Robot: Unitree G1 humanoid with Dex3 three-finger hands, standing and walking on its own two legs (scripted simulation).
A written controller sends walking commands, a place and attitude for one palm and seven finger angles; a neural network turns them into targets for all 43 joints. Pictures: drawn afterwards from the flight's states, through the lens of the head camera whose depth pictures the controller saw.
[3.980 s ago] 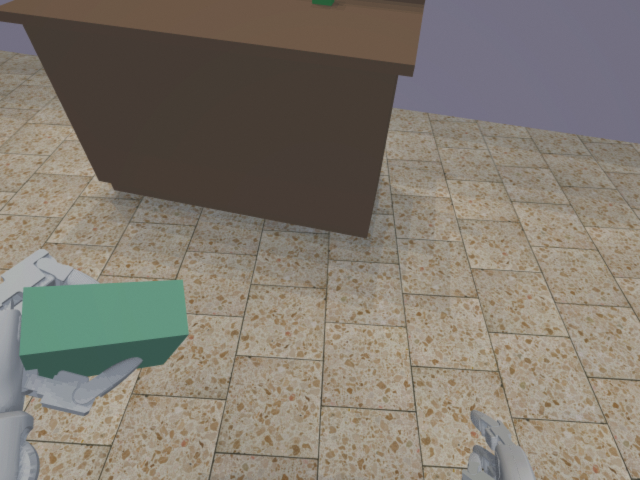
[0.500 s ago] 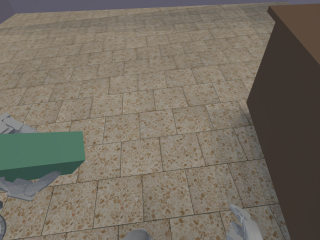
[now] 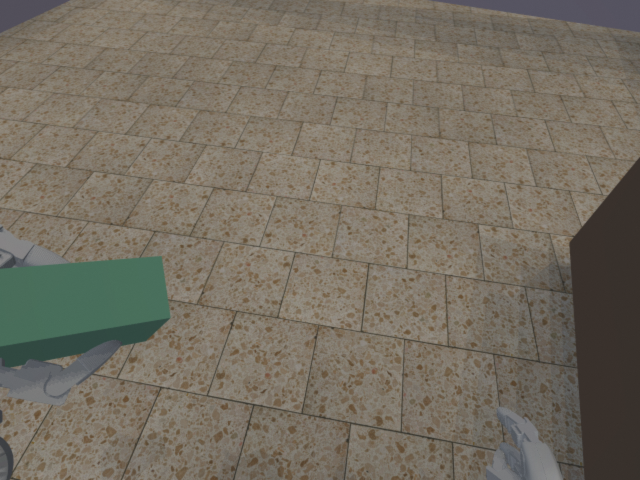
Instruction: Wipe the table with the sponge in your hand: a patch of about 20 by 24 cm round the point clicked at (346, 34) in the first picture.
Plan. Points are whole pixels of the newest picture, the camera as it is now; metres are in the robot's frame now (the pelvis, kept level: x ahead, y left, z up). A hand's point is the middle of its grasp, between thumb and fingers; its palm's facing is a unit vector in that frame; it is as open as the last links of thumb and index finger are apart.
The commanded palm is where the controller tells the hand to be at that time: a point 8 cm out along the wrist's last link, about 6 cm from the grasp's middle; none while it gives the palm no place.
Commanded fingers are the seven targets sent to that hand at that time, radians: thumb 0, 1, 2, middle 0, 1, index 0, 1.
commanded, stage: walk to a spot facing it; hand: left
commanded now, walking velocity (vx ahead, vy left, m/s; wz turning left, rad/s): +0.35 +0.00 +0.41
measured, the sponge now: (104, 310) +0.22 +0.21 +0.17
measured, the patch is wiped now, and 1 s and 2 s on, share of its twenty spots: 0.00 0.00 0.00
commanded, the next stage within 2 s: turn to face it in 1.10 s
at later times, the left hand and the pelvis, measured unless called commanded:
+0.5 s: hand (71, 319) +0.22 +0.25 +0.16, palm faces +0.59 -0.68 -0.44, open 9.7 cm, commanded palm +0.16 +0.27 +0.18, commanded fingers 0.00 0.10 1.30 -1.20 -1.60 -1.20 -1.60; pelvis +0.06 -0.03 +0.00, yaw +13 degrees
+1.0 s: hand (54, 226) +0.30 +0.29 +0.18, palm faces +0.63 -0.62 -0.47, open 9.8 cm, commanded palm +0.23 +0.32 +0.18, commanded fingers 0.00 0.10 1.30 -1.20 -1.60 -1.20 -1.60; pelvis +0.18 +0.00 +0.00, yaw +21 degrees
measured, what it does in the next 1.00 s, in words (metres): walks ahead, turning left: left foot, then right foot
